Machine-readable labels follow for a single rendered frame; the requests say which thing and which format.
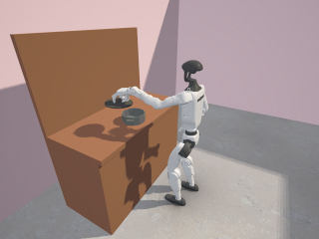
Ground left robot hand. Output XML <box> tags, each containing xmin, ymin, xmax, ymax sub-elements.
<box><xmin>112</xmin><ymin>88</ymin><xmax>130</xmax><ymax>103</ymax></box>

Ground left robot foot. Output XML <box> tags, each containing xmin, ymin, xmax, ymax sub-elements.
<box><xmin>165</xmin><ymin>194</ymin><xmax>186</xmax><ymax>206</ymax></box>

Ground robot right upper arm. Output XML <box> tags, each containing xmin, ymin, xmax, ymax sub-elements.
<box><xmin>200</xmin><ymin>85</ymin><xmax>208</xmax><ymax>114</ymax></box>

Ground robot left thigh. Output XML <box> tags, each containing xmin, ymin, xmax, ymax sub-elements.
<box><xmin>167</xmin><ymin>141</ymin><xmax>192</xmax><ymax>178</ymax></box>

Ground lid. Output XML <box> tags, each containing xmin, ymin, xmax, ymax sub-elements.
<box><xmin>105</xmin><ymin>98</ymin><xmax>134</xmax><ymax>109</ymax></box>

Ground robot left upper arm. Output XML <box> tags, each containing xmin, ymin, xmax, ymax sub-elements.
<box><xmin>153</xmin><ymin>92</ymin><xmax>192</xmax><ymax>110</ymax></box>

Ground left robot forearm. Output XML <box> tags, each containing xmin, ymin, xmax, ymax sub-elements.
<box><xmin>128</xmin><ymin>87</ymin><xmax>160</xmax><ymax>107</ymax></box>

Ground pot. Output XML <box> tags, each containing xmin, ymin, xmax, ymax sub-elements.
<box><xmin>122</xmin><ymin>108</ymin><xmax>146</xmax><ymax>125</ymax></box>

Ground table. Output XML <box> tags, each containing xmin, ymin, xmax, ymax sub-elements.
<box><xmin>10</xmin><ymin>27</ymin><xmax>178</xmax><ymax>235</ymax></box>

